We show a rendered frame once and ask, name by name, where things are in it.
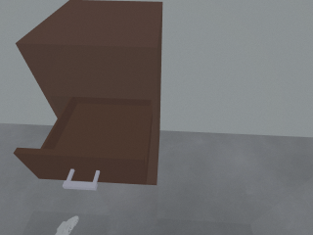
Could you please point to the handle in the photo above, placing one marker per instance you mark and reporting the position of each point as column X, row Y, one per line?
column 81, row 185

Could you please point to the drawer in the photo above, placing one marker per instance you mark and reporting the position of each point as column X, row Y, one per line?
column 112, row 135

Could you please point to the robot left hand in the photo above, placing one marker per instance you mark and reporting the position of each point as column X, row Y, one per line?
column 66, row 226

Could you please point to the cabinet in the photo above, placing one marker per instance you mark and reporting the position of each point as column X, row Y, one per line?
column 100, row 49

